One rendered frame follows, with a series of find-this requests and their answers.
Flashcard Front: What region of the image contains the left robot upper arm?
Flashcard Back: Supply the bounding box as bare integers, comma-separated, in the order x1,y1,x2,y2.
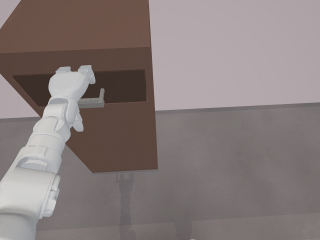
0,166,61,240

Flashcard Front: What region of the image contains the drawer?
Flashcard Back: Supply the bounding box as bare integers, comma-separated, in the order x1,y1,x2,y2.
12,69,147,107

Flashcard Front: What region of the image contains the left robot hand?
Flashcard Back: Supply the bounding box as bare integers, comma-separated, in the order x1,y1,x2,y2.
48,65,96,132

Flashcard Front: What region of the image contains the handle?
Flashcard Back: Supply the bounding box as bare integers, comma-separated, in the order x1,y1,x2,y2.
77,88,105,109

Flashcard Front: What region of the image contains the cabinet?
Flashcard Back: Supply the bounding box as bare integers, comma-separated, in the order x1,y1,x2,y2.
0,0,158,173

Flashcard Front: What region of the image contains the robot left forearm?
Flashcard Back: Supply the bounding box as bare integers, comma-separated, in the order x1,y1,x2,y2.
0,95,78,195

